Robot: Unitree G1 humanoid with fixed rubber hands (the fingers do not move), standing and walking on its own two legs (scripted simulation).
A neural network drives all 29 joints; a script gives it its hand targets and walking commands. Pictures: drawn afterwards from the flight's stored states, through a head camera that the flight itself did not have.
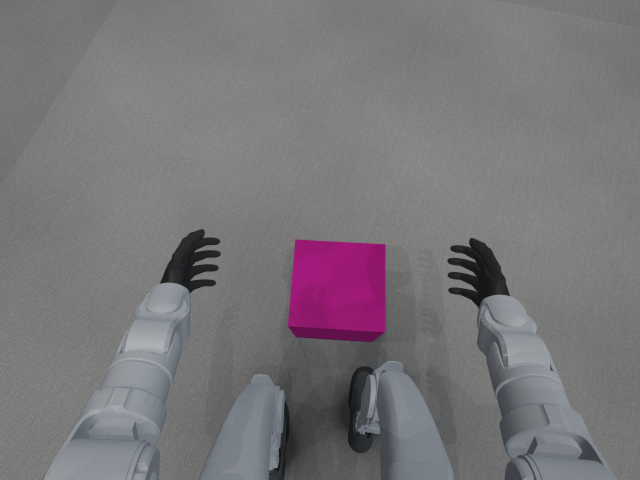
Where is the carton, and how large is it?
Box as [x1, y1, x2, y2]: [288, 240, 385, 341]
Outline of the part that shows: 295,240 288,326 293,333 299,337 372,341 384,332 385,244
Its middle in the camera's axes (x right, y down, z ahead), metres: +0.05 +0.14 +0.99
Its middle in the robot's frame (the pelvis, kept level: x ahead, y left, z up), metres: +0.43 -0.02 -0.56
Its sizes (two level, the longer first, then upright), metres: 0.210 0.200 0.250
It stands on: the floor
